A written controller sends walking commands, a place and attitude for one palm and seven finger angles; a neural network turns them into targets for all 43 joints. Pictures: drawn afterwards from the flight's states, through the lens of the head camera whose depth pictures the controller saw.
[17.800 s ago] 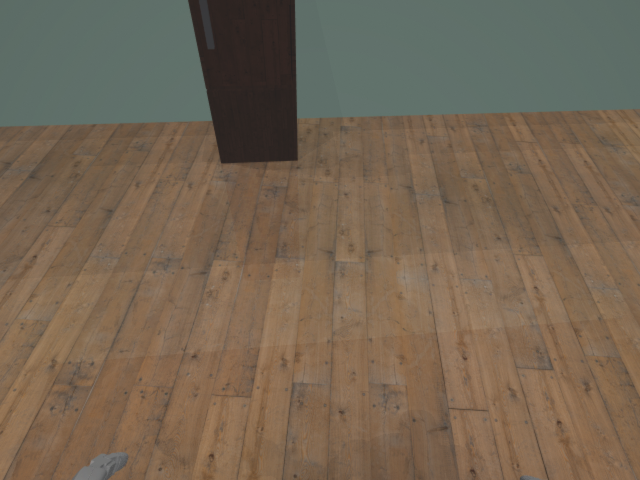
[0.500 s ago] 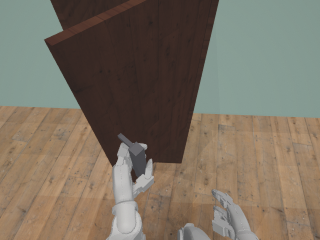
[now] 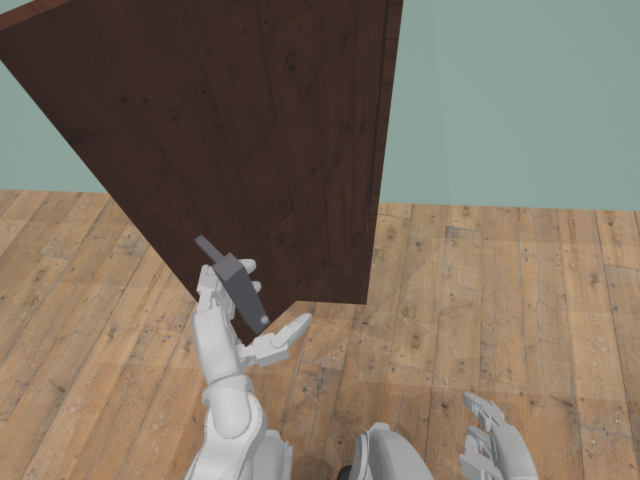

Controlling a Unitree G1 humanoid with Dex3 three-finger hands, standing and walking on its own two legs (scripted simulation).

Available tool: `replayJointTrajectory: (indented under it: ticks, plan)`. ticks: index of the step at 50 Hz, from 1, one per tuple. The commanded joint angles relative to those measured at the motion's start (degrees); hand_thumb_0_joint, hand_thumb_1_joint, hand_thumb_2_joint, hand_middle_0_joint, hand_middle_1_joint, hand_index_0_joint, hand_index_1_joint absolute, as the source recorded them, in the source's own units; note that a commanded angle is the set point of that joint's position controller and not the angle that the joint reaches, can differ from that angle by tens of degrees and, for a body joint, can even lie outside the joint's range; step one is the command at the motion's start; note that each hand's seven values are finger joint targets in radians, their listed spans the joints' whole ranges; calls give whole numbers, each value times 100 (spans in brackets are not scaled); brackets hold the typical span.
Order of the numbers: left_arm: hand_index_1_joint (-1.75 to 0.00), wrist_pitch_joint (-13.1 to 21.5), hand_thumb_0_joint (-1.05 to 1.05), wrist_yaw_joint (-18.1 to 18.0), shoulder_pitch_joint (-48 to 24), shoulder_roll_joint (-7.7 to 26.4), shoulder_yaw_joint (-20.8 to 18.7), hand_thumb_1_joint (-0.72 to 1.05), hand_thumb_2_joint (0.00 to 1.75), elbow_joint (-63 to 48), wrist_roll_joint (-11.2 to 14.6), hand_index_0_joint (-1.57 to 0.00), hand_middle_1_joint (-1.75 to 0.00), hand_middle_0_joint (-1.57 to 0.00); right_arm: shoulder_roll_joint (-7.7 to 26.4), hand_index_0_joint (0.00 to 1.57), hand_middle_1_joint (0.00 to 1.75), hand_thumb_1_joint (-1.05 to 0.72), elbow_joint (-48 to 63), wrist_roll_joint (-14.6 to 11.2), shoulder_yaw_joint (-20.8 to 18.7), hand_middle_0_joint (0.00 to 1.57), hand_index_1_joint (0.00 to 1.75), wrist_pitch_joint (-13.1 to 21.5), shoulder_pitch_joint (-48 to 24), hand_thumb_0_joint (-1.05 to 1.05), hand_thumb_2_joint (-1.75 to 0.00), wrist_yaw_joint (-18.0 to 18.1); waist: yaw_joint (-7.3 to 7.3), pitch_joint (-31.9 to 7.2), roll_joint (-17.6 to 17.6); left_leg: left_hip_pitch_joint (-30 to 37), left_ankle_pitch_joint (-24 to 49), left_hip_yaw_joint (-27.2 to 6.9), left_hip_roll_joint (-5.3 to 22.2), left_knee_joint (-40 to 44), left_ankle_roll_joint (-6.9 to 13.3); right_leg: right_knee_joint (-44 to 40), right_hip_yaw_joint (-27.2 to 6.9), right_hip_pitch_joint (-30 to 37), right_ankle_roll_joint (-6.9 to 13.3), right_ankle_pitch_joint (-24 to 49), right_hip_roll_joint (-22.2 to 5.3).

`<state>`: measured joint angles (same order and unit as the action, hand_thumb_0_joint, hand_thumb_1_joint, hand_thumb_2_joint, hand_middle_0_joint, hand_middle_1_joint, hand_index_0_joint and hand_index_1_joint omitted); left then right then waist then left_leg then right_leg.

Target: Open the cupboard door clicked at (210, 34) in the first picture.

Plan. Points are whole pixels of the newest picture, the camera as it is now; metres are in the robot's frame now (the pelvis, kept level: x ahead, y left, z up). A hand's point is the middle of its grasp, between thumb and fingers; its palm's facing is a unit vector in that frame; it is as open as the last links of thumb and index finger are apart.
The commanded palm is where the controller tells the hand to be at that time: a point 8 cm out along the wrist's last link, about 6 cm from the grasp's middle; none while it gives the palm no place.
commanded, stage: open thumb and fingers to let go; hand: left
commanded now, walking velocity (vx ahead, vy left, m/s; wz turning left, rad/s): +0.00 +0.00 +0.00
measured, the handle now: (233, 287) +0.35 +0.12 +0.02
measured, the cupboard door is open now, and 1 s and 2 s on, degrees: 50 49 49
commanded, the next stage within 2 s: slide the hand sideways off the handle in 0.40 s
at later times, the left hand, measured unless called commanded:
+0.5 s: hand (259, 321) +0.30 +0.08 +0.03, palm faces +0.28 -0.96 -0.01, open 15.7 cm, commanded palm +0.27 +0.13 +0.02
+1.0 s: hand (233, 362) +0.25 +0.10 +0.03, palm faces -0.17 -0.99 +0.04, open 16.3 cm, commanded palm +0.23 +0.15 +0.02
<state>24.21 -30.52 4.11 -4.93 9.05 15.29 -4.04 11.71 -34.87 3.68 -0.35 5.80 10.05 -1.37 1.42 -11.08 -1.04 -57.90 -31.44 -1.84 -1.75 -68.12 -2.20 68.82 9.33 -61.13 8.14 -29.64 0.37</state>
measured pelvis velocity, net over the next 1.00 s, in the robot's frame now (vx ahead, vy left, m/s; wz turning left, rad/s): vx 0.00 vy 0.10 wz -0.07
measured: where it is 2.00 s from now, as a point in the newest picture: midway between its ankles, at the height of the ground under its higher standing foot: outside the picture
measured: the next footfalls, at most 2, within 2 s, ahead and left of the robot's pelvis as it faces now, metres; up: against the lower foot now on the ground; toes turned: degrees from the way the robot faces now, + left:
none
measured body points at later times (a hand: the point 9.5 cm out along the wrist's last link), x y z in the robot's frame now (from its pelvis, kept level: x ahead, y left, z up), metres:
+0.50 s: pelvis -0.01 +0.03 +0.00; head +0.07 +0.01 +0.44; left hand +0.28 +0.13 +0.03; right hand +0.16 -0.20 -0.11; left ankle +0.01 +0.15 -0.63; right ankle +0.04 -0.02 -0.63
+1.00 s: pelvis +0.00 +0.10 -0.01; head +0.09 +0.09 +0.43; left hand +0.26 +0.16 +0.03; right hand +0.18 -0.13 -0.09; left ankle +0.01 +0.15 -0.63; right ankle +0.04 -0.02 -0.63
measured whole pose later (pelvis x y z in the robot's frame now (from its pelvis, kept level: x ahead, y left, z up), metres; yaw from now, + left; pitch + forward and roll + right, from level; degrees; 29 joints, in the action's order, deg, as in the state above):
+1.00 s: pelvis +0.00 +0.10 -0.01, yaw -4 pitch +20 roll -2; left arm 24.4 -11.6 13.8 -1.4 19.9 4.6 -6.1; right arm 12.6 -23.9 1.2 0.9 2.7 12.9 -3.8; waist 0.5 -11.5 -1.7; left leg -59.8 -35.0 3.1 -3.6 -74.4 5.4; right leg 72.1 4.6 -62.3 1.4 -30.1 -1.3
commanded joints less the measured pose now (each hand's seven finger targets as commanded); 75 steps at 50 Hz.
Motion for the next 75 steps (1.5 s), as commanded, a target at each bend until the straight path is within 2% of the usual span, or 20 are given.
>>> replayJointTrajectory:
  ticks: [1, 4, 7, 10, 19, 25, 26, 27, 29, 32, 34, 36, 38, 43, 47, 52, 62, 64, 70, 75]
  plan:
    - [-120, 417, 0, 14, -623, 40, -117, -50, 30, -1134, 42, -30, -120, -30, 371, 20, 30, -90, 870, -51, -172, 20, 30, 281, -244, 0, -90, 24, 68, -1830, 878, -882, 429, -46, -75, 102, 137, -1866, -2569, 3309, -1148, 1599, -825]
    - [-105, 380, 0, -14, -788, 18, -78, -50, 30, -1233, 73, -27, -105, -27, 388, 20, 30, -90, 889, -59, -173, 20, 30, 279, -224, 0, -90, 20, 97, -1827, 837, -784, 421, -9, -74, 123, 154, -1902, -2525, 3201, -1048, 1400, -802]
    - [-90, 384, 0, -18, -922, 27, -70, -50, 30, -1176, 66, -25, -90, -25, 399, 20, 30, -90, 853, -53, -170, 20, 30, 293, -220, 0, -90, 40, 151, -1708, 949, -889, 332, -37, -67, 74, 165, -1987, -2625, 3170, -1272, 1232, -831]
    - [-75, 410, 0, -7, -1064, 38, -11, -50, 30, -1176, 5, -22, -75, -22, 428, 20, 30, -90, 852, -59, -171, 20, 30, 299, -245, 0, -90, 49, 162, -1631, 863, -712, 372, -28, -53, 123, 195, -1907, -2361, 2879, -997, 874, -718]
    - [-30, 326, 0, -197, -1434, -142, 136, -50, 30, -863, -131, -15, -30, -15, 420, 20, 30, -90, 875, -24, -144, 20, 30, 316, -246, 0, -90, 52, 177, -1549, 691, -469, 295, 22, -79, 182, 235, -1923, -2133, 2476, -916, 286, -624]
    - [-30, 214, 0, -399, -1335, -269, 149, -50, 30, -683, -324, -15, -30, -15, 394, 20, 30, -90, 962, 1, -110, 20, 30, 290, -198, 0, -90, 48, 81, -1642, 632, -63, 545, -5, -86, 410, 275, -1636, -1594, 2218, -790, 462, -399]
    - [-30, 393, 0, 672, -1409, 184, 1271, -50, 30, -753, -904, -15, -30, -15, 619, 20, 30, -90, 879, -17, -85, 20, 30, 256, 34, 0, -90, 3, 493, -1343, 647, -38, 506, 81, -35, 291, 368, -1439, -1618, 2026, -852, 949, -387]
    - [-30, 593, 0, 1250, -1753, 426, 995, -50, 30, -986, -705, -15, -30, -15, 552, 20, 30, -90, 983, -51, -100, 20, 30, 235, 57, 0, -90, -1, 397, -1518, 485, -90, 570, 37, -66, 270, 395, -1317, -1565, 2155, -758, 1105, -403]
    - [-30, 786, 0, 1917, -1796, 668, 927, -50, 30, -1146, -521, -15, -30, -15, 546, 20, 30, -90, 1078, -83, -99, 20, 30, 203, -12, 0, -90, 45, 312, -1711, 319, -81, 588, 25, -68, 239, 412, -1249, -1664, 2293, -713, 1198, -411]
    - [-30, 827, 0, 2899, -1539, 382, 1189, -50, 30, -1203, 83, -15, -30, -15, 606, 20, 30, -90, 1267, -229, -100, 20, 30, 243, 32, 0, -90, 48, 366, -1564, 276, 193, 566, -34, -61, 300, 434, -1274, -1514, 2009, -637, 897, -324]
    - [-30, 635, 0, 3118, -1086, 159, 1011, -50, 30, -1284, 709, -15, -30, -15, 641, 20, 30, -90, 1445, -344, -93, 20, 30, 246, -22, 0, -90, 64, 209, -1542, 343, 374, 585, -68, -58, 473, 414, -1366, -1363, 1986, -623, 633, -245]
    - [-30, 429, 0, 3073, -577, 37, 818, -50, 30, -1386, 1069, -15, -30, -15, 687, 20, 30, -90, 1566, -402, -96, 20, 30, 237, -31, 0, -90, 53, 72, -1573, 435, 642, 810, -133, -60, 688, 407, -1231, -1004, 1905, -600, 799, -151]
    - [-30, 316, 0, 2848, -155, 68, 711, -50, 30, -1524, 1057, -15, -30, -15, 726, 20, 30, -90, 1685, -406, -111, 20, 30, 171, -29, 0, -90, 17, -2, -1481, 624, 695, 933, -192, -33, 788, 379, -1076, -806, 1753, -605, 864, -105]
    - [-30, 447, 0, 2092, 252, 122, 1025, -50, 30, -2044, 56, -15, -30, -15, 697, 20, 30, -90, 1810, -265, -157, 20, 30, 67, 74, 0, -90, -160, 2, -1480, 231, 988, 1508, -368, 69, 647, 256, -474, -628, 886, -548, 1046, -86]
    - [-30, 445, 0, 1817, 528, -7, 1353, -50, 30, -2278, -403, -15, -30, -15, 696, 20, 30, -90, 1945, -267, -172, 20, 30, -60, 84, 0, -90, -242, 6, -1515, 34, 1200, 1723, -568, 134, 632, 84, -278, -599, 530, -539, 869, -84]
    - [-30, 235, 0, 1847, 966, -38, 1449, -50, 30, -2726, -275, -15, -30, -15, 703, 20, 30, -90, 2152, -345, -177, 20, 30, -225, 93, 0, -90, -203, -46, -1568, 41, 1533, 1898, -885, 257, 839, -111, -206, -585, 477, -590, 840, -69]
    - [-30, 302, 0, 2095, 2105, 80, 1591, -50, 30, -3362, -168, -15, -30, -15, 637, 20, 30, -90, 2258, -384, -155, 20, 30, -229, 162, 0, -90, -123, -72, -1475, 164, 1404, 2450, -862, 268, 673, -181, -84, -593, 530, -627, 1008, -45]
    - [-30, 310, 0, 2204, 2359, 222, 1505, -50, 30, -3301, -167, -15, -30, -15, 629, 20, 30, -90, 2271, -376, -144, 20, 30, -216, 159, 0, -90, -112, -60, -1376, 380, 1099, 2147, -669, 180, 573, -93, -166, -604, 716, -601, 1078, -21]
    - [-30, 386, 0, 2381, 2650, 760, 924, -50, 30, -3630, -101, -15, -30, -15, 582, 20, 30, -90, 2315, -361, -142, 20, 30, -165, 67, 0, -90, -24, -205, -1422, 281, 689, 1651, -473, 51, 442, -13, -135, -676, 920, -546, 1076, -4]
    - [-30, 618, 0, 2620, 3055, 957, 536, -50, 30, -4020, 310, -15, -30, -15, 540, 20, 30, -90, 2299, -360, -132, 20, 30, -44, 23, 0, -90, 41, -263, -1535, 214, 501, 1484, -334, -32, 346, 113, -248, -741, 1216, -536, 1213, 23]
